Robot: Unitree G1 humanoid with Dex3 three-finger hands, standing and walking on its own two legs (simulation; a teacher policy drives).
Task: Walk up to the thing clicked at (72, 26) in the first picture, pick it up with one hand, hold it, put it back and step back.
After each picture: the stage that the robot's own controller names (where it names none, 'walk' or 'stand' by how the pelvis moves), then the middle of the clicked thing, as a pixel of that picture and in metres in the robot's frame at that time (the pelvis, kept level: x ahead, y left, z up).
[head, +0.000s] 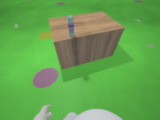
stand; (71, 26) +1.01 +0.30 -0.01
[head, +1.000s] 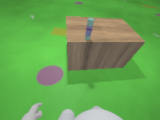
walk; (89, 29) +0.94 +0.05 +0.01
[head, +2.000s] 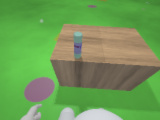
walk; (77, 46) +0.60 +0.15 +0.03
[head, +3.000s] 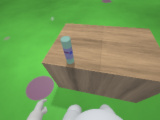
stand; (68, 51) +0.50 +0.22 +0.03
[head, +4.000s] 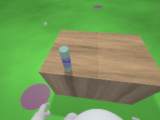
stand; (66, 60) +0.46 +0.22 -0.01
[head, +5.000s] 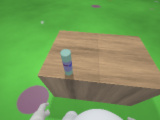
stand; (67, 63) +0.42 +0.20 -0.01
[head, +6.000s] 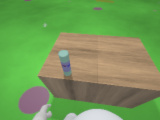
stand; (65, 64) +0.43 +0.22 -0.01
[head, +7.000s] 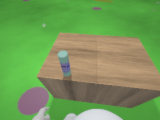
stand; (65, 64) +0.42 +0.22 -0.02
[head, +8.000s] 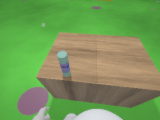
stand; (64, 65) +0.41 +0.22 -0.02
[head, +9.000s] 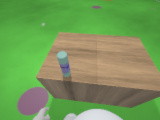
rise first; (64, 65) +0.41 +0.22 -0.02
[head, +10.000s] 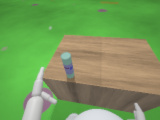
rise first; (68, 66) +0.40 +0.22 -0.01
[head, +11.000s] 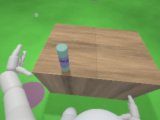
go down; (63, 59) +0.43 +0.20 +0.01
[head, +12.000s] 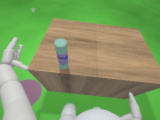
go down; (62, 56) +0.43 +0.20 +0.04
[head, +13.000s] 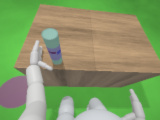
close in; (54, 50) +0.43 +0.21 +0.07
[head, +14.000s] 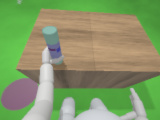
close; (54, 48) +0.45 +0.21 +0.08
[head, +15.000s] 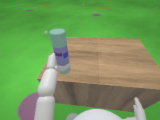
lift; (61, 54) +0.33 +0.18 +0.23
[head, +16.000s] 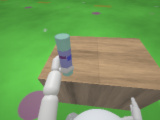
hold; (65, 57) +0.34 +0.17 +0.19
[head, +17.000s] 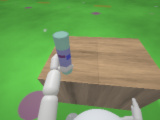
hold; (64, 55) +0.34 +0.17 +0.20
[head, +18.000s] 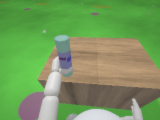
hold; (65, 58) +0.34 +0.17 +0.18
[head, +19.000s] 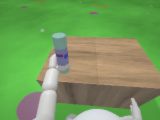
crouch; (62, 55) +0.36 +0.19 +0.18
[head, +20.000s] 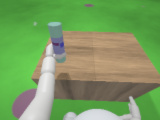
lower; (58, 44) +0.45 +0.21 +0.17
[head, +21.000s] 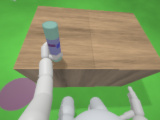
lower; (54, 44) +0.47 +0.21 +0.09
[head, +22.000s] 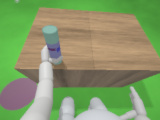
lower; (54, 48) +0.45 +0.21 +0.08
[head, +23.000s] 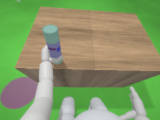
lower; (54, 47) +0.45 +0.21 +0.09
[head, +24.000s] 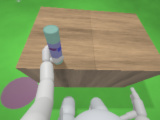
lower; (55, 47) +0.45 +0.20 +0.09
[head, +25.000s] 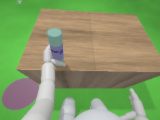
open; (57, 50) +0.44 +0.19 +0.08
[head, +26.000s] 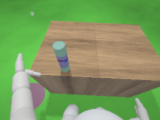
sink last; (62, 58) +0.41 +0.20 +0.05
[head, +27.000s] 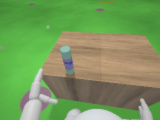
stand; (68, 61) +0.42 +0.21 +0.04
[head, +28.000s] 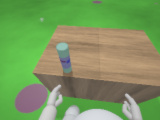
stand; (65, 59) +0.41 +0.20 +0.06
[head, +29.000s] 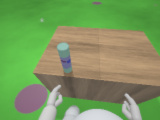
stand; (65, 59) +0.41 +0.20 +0.06
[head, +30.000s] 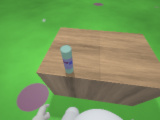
stand; (67, 61) +0.42 +0.20 +0.02
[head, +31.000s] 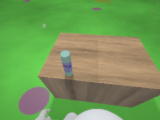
stand; (67, 64) +0.42 +0.21 -0.01
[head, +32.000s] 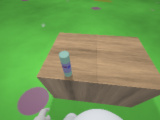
stand; (66, 65) +0.41 +0.21 -0.01
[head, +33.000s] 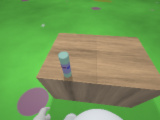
stand; (65, 65) +0.41 +0.21 -0.02
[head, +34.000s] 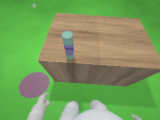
walk; (69, 47) +0.51 +0.19 +0.00
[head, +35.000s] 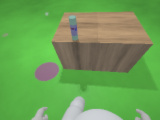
walk; (73, 29) +0.82 +0.26 +0.01
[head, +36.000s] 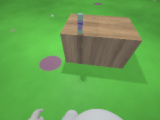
stand; (80, 24) +1.08 +0.20 +0.00
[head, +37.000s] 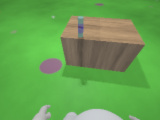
stand; (80, 27) +1.02 +0.19 -0.02
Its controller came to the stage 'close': yes
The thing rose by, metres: 0.20
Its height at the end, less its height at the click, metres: +0.00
